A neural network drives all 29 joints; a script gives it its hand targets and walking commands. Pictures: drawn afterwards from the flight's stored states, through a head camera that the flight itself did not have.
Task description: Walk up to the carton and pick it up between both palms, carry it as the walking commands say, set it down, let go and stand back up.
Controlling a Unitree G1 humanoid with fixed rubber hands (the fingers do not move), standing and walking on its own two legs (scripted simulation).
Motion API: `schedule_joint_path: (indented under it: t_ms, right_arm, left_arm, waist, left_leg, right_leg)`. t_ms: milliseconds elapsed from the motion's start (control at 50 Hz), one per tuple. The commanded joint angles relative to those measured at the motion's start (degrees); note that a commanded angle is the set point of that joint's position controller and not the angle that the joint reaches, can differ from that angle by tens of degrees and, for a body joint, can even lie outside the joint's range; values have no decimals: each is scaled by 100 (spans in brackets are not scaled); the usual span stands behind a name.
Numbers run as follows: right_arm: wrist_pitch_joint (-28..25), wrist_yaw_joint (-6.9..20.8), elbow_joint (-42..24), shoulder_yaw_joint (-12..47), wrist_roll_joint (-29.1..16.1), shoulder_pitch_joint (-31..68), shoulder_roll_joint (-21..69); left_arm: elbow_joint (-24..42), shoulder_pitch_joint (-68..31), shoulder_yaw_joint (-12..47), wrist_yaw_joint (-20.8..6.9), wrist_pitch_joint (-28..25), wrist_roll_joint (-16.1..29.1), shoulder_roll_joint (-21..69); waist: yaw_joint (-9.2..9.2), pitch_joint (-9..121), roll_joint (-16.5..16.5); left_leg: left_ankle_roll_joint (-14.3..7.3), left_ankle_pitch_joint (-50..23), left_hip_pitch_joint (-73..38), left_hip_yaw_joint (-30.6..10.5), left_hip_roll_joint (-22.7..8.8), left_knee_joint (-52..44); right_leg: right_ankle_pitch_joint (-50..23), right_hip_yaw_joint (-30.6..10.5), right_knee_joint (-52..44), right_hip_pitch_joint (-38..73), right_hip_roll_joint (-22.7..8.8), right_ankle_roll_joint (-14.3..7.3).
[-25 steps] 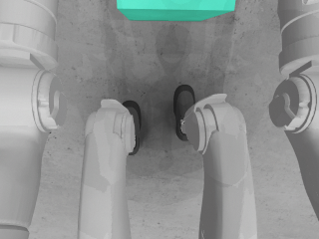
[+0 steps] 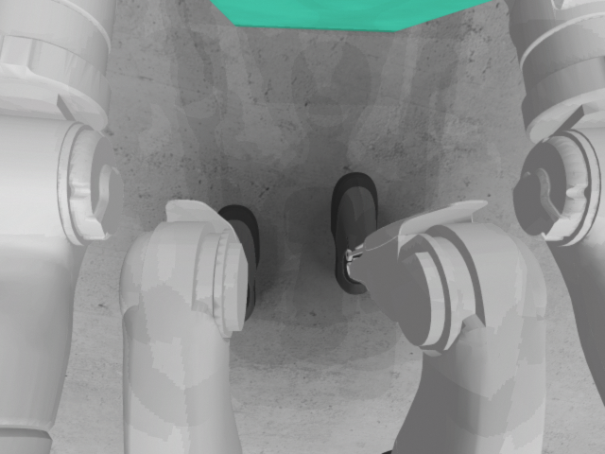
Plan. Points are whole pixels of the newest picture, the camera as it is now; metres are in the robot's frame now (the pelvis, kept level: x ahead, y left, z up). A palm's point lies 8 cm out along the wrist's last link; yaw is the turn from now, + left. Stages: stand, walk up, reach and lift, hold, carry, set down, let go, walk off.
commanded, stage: reach and lift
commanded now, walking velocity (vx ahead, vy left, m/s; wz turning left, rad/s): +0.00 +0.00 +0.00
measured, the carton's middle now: out of the picture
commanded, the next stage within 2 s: none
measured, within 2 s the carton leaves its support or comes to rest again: leaves its support in 1.50 s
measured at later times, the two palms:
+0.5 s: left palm out of the picture +0.58 +0.15 -0.19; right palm out of the picture +0.56 -0.19 -0.18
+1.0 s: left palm out of the picture +0.58 +0.12 -0.19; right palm out of the picture +0.56 -0.19 -0.18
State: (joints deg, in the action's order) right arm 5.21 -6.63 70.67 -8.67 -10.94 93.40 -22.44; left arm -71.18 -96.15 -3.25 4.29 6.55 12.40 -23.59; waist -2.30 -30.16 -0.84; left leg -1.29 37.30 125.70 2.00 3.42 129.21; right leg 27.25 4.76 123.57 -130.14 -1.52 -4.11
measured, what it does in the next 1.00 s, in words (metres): stands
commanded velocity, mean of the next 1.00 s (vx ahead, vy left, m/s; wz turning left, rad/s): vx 0.00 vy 0.00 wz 0.00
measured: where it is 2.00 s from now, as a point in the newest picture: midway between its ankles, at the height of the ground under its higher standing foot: (297, 268)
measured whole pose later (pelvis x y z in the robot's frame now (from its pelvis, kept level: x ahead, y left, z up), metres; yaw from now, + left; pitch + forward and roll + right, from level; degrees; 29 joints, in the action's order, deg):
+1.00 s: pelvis +0.00 +0.00 +0.00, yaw +0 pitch +35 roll +0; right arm 7.1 -6.3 67.6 -12.7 -7.3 92.3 -18.7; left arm -68.6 -94.6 -8.9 3.3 9.1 1.9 -18.4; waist -3.1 -27.8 -0.8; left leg -1.6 38.3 126.0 2.2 3.5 129.8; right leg 28.3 4.5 124.4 -130.6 -1.3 -4.0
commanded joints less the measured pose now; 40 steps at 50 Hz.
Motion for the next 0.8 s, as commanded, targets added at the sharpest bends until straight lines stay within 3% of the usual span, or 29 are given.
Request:
schedule_joint_path:
  t_ms: [0, 20, 40, 60, 100, 120, 160, 200, 260, 280, 300, 340, 420, 440, 480, 500, 540, 560, 620, 640, 660, 700, 720, 740, 780]
  right_arm:
    - [-207, -122, -1234, -49, -153, 2213, -1130]
    - [-202, -122, -1305, 89, -316, 2308, -1094]
    - [-175, -117, -1030, 118, -360, 2113, -954]
    - [-144, -100, -783, 182, -355, 1817, -823]
    - [-68, -32, -284, 100, -245, 1415, -764]
    - [-3, 21, 56, 183, -336, 1178, -516]
    - [5, 106, 143, 52, -155, 916, -410]
    - [-87, 161, -139, -89, -60, 1078, -511]
    - [-237, 131, -457, -332, 111, 1276, -581]
    - [-290, 134, -745, -300, 73, 1497, -566]
    - [-303, 115, -655, -362, 169, 1463, -732]
    - [-304, 80, -784, -335, 93, 1645, -760]
    - [-219, 84, -732, -63, -41, 1685, -510]
    - [-193, 92, -577, -32, -37, 1566, -456]
    - [-185, 75, -548, 168, -195, 1525, -150]
    - [-172, 66, -438, 103, -182, 1569, -119]
    - [-174, 99, -646, 212, -222, 1747, 149]
    - [-185, 75, -765, 201, -206, 1882, 63]
    - [-205, 72, -636, 227, -203, 1847, 249]
    - [-184, 74, -457, 277, -179, 1735, 306]
    - [-127, 90, -282, 244, -172, 1669, 485]
    - [-176, 112, -781, 364, -238, 2096, 695]
    - [-194, 138, -827, 489, -259, 2270, 981]
    - [-177, 193, -997, 614, -229, 2575, 1226]
    - [-122, 361, -644, 699, -143, 2458, 2025]
  left_arm:
    - [1025, -1944, 107, 146, -120, 228, -1194]
    - [1096, -1970, 149, 165, -124, 230, -1122]
    - [1009, -1984, 157, 175, -138, 212, -1162]
    - [995, -1917, 241, 164, -107, 300, -1047]
    - [808, -1607, 423, 86, -71, 334, -658]
    - [610, -1581, 576, 50, -23, 410, -563]
    - [378, -1342, 563, -59, 30, 359, -378]
    - [443, -1250, 470, -113, 4, 264, -221]
    - [656, -1412, 235, -37, -136, 48, -334]
    - [616, -1337, 73, 28, -154, -66, -413]
    - [610, -1377, -83, 86, -165, -115, -567]
    - [636, -1462, -88, 169, -157, -113, -671]
    - [741, -1751, 192, 182, -100, 44, -452]
    - [762, -1727, 211, 176, -90, -29, -305]
    - [900, -1838, 476, 143, -98, 179, -99]
    - [787, -1868, 656, 120, -80, 244, 4]
    - [853, -1883, 498, 89, -93, 122, 66]
    - [827, -1839, 529, 86, -102, 122, 71]
    - [876, -1825, 282, 107, -145, -90, 51]
    - [572, -1696, 122, 111, -121, -188, -1]
    - [483, -1618, -48, 126, -130, -358, -90]
    - [694, -1644, -117, 92, -138, -452, 210]
    - [877, -1910, 24, 14, -143, -407, 537]
    - [829, -1959, 95, -57, -140, -372, 935]
    - [918, -2212, 264, -284, -115, -422, 1789]
  waist:
    - [-155, 8627, 186]
    - [37, 8467, 367]
    - [35, 8129, 371]
    - [-81, 8119, 231]
    - [-278, 7600, 525]
    - [-302, 7359, 474]
    - [-454, 6873, 341]
    - [-402, 6846, 277]
    - [-219, 6903, 547]
    - [-14, 7098, 405]
    - [-64, 7129, 264]
    - [12, 7396, 371]
    - [-224, 7440, 297]
    - [-156, 7401, 447]
    - [-228, 7791, 383]
    - [-422, 7656, 512]
    - [-151, 7378, 425]
    - [-168, 7502, 468]
    - [101, 7427, 349]
    - [186, 7108, 107]
    - [363, 6984, 182]
    - [435, 6926, 145]
    - [350, 7115, 37]
    - [350, 6959, 93]
    - [166, 6758, 180]
  left_leg:
    - [155, -1787, -2244, -371, -113, -998]
    - [152, -1809, -2236, -310, -131, -995]
    - [144, -1748, -2101, -332, -140, -1015]
    - [163, -1727, -2206, -365, -141, -1063]
    - [204, -1605, -2212, -374, -145, -1122]
    - [187, -1522, -2285, -431, -186, -1153]
    - [159, -1311, -2064, -504, -179, -1286]
    - [174, -1547, -1977, -531, -132, -1219]
    - [206, -1872, -1937, -515, -74, -1179]
    - [182, -2004, -1953, -608, -60, -1221]
    - [190, -1968, -1914, -597, -57, -1182]
    - [176, -1930, -2195, -617, -55, -1257]
    - [132, -1712, -2482, -633, -18, -1311]
    - [162, -1718, -2506, -586, 1, -1334]
    - [158, -1821, -2721, -545, 21, -1249]
    - [153, -1789, -2789, -575, -18, -1259]
    - [98, -1762, -2583, -486, 9, -1272]
    - [108, -1847, -2762, -462, -1, -1204]
    - [105, -1767, -2368, -363, 20, -1214]
    - [69, -1565, -2055, -414, 22, -1260]
    - [71, -1491, -2053, -355, 31, -1241]
    - [32, -1494, -1950, -346, 51, -1243]
    - [47, -1468, -1718, -319, 88, -1207]
    - [45, -1490, -1729, -317, 97, -1199]
    - [41, -1395, -1658, -323, 132, -1221]
  right_leg:
    - [-2467, -682, -97, 5633, 231, 415]
    - [-2393, -735, -136, 5531, 266, 404]
    - [-2350, -735, -144, 5411, 271, 392]
    - [-2337, -647, -148, 5474, 261, 423]
    - [-2008, -639, -220, 4860, 251, 361]
    - [-1899, -625, -266, 4767, 220, 361]
    - [-1584, -521, -305, 4239, 229, 373]
    - [-1783, -543, -263, 4146, 237, 356]
    - [-2050, -607, -232, 3938, 241, 343]
    - [-2209, -606, -143, 4021, 245, 377]
    - [-2106, -599, -176, 3955, 248, 414]
    - [-1981, -568, -201, 4027, 235, 461]
    - [-1639, -455, -300, 3914, 289, 480]
    - [-1673, -485, -321, 3960, 296, 459]
    - [-1858, -494, -281, 4398, 317, 437]
    - [-1867, -453, -306, 4287, 343, 417]
    - [-1821, -516, -328, 4253, 375, 403]
    - [-1898, -568, -337, 4367, 400, 402]
    - [-2019, -629, -312, 4620, 410, 421]
    - [-1927, -652, -331, 4727, 417, 465]
    - [-1824, -707, -359, 4655, 454, 485]
    - [-1806, -713, -359, 4634, 495, 489]
    - [-2126, -778, -339, 5163, 505, 473]
    - [-2042, -779, -320, 4909, 535, 444]
    - [-2016, -776, -356, 4931, 596, 391]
